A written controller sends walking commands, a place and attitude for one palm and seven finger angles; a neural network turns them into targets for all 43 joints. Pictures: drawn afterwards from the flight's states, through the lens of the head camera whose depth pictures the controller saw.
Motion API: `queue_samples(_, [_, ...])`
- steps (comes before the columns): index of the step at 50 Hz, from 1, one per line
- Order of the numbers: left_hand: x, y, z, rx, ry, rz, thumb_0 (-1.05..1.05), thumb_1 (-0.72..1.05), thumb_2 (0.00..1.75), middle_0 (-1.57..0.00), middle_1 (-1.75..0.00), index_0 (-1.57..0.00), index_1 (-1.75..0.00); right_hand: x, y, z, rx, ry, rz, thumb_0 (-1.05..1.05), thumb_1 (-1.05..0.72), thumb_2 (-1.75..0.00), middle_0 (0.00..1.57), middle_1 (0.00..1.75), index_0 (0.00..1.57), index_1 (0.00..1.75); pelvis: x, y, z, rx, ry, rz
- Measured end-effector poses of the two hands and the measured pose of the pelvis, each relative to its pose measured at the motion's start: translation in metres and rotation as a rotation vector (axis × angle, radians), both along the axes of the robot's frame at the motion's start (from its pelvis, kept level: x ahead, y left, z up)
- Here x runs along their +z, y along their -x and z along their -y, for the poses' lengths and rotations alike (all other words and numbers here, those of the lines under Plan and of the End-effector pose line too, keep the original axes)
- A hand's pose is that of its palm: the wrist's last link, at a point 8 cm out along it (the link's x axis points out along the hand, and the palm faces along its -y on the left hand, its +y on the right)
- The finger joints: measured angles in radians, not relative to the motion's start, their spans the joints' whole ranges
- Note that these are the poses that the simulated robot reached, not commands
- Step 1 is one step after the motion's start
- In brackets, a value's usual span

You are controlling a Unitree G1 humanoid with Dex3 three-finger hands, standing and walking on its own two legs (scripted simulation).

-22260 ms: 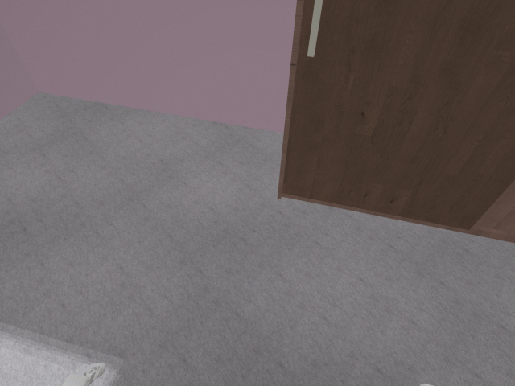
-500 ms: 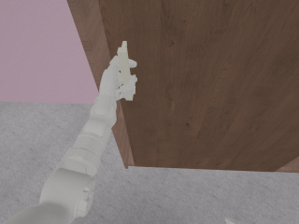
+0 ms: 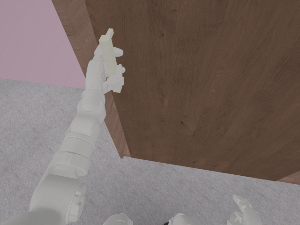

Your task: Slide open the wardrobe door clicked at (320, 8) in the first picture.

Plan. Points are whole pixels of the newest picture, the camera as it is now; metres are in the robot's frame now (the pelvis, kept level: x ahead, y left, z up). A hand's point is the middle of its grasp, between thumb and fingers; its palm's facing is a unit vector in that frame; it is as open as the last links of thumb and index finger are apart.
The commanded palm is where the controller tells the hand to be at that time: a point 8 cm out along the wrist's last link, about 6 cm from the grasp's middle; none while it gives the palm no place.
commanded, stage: step sideways, sliding the door along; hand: left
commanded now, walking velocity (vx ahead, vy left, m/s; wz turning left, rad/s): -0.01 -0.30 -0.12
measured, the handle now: (114, 63) +0.49 +0.15 +0.13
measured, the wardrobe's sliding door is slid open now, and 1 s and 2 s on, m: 0.06 0.43 0.66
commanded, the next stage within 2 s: none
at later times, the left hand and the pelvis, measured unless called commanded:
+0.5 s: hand (166, 81) +0.43 +0.00 +0.13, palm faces +0.26 -0.96 -0.11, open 6.3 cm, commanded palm +0.40 -0.02 +0.13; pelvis +0.05 -0.18 +0.01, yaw +2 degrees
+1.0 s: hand (271, 97) +0.40 -0.25 +0.13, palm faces -0.01 -1.00 -0.07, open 6.4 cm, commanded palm +0.38 -0.24 +0.13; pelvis +0.04 -0.34 +0.01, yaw +0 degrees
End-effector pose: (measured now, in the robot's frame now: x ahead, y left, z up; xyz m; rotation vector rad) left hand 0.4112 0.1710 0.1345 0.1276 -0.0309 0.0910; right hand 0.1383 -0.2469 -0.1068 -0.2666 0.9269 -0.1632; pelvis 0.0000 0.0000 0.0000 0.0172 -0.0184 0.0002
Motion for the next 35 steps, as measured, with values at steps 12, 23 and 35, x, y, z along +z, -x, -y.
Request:
queue_samples(12, [-0.003, 0.004, 0.04, 0.112, 0.003, 0.045, 0.0, 0.75, 0.87, -0.39, -1.38, -0.18, -1.4, -0.007, -0.068, 0.034, 0.132, -0.17, 0.032, 0.01, -0.9, -0.9, 0.2, 0.3, 0.2, 0.3, -0.003, -0.026, 0.097, -0.006, 0.047, 0.028])
queue_samples(23, [-0.004, 0.01, 0.108, 0.159, -0.013, 0.067, 0.0, 0.73, 0.86, -0.41, -1.37, -0.19, -1.4, 0.004, -0.117, 0.125, 0.132, -0.104, 0.1, 0.01, -0.9, -0.9, 0.2, 0.3, 0.2, 0.3, 0.006, -0.045, 0.165, 0.047, 0.027, 0.01])
queue_samples(35, [-0.005, 0.019, 0.215, 0.216, -0.059, 0.105, -0.01, 0.7, 0.86, -0.45, -1.4, -0.17, -1.4, -0.009, -0.157, 0.201, 0.2, -0.233, 0.197, 0.02, -0.9, -0.9, 0.2, 0.3, 0.2, 0.3, -0.011, -0.076, 0.275, 0.06, 0.013, 0.048])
